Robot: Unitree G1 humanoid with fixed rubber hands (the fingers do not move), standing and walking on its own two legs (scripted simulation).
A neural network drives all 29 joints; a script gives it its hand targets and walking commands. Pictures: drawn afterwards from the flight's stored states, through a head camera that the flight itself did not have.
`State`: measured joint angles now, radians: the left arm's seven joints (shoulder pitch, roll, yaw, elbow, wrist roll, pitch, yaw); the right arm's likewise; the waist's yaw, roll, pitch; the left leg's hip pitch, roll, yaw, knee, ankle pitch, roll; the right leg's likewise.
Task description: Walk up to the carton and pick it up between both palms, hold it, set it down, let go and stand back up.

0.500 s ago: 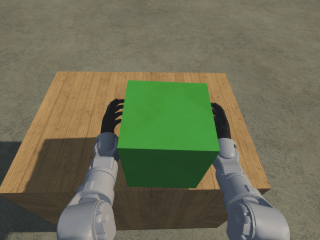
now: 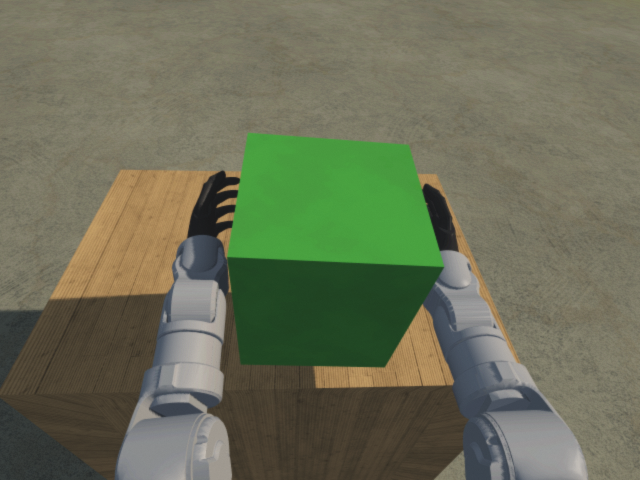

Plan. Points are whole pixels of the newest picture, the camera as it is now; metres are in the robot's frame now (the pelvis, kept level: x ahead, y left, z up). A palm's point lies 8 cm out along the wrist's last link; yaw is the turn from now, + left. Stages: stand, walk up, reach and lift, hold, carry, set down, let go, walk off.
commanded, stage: reach and lift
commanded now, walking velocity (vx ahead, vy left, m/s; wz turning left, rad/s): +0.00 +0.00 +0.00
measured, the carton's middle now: (321, 258) +0.38 +0.01 +0.09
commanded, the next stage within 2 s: hold in 1.46 s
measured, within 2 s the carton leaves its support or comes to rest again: neither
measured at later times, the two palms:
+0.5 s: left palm (193, 223) +0.36 +0.16 +0.16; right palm (440, 237) +0.36 -0.14 +0.15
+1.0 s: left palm (195, 214) +0.36 +0.16 +0.18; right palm (448, 229) +0.36 -0.14 +0.16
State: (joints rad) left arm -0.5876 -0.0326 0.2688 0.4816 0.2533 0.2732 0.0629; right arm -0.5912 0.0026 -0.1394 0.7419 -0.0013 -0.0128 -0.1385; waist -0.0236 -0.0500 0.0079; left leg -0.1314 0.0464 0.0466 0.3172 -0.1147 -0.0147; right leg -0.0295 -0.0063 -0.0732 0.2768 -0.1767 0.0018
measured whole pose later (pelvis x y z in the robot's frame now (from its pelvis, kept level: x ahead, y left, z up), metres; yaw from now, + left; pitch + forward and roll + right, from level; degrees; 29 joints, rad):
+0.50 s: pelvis -0.01 +0.00 +0.00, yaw +1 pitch -6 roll -1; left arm -0.59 -0.02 0.24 0.25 0.25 0.53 0.05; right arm -0.59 0.00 -0.10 0.56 0.08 0.19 -0.15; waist -0.05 -0.05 0.03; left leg -0.12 0.03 0.04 0.33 -0.11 -0.01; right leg -0.01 -0.02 -0.08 0.30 -0.18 0.01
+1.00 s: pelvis +0.00 +0.00 +0.00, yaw +2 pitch -8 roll -1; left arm -0.58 -0.02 0.26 0.16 0.27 0.62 0.01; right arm -0.60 -0.01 -0.06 0.49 0.14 0.27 -0.18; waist -0.08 -0.05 0.05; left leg -0.06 0.03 0.02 0.34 -0.13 -0.01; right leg 0.05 -0.02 -0.10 0.30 -0.20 0.01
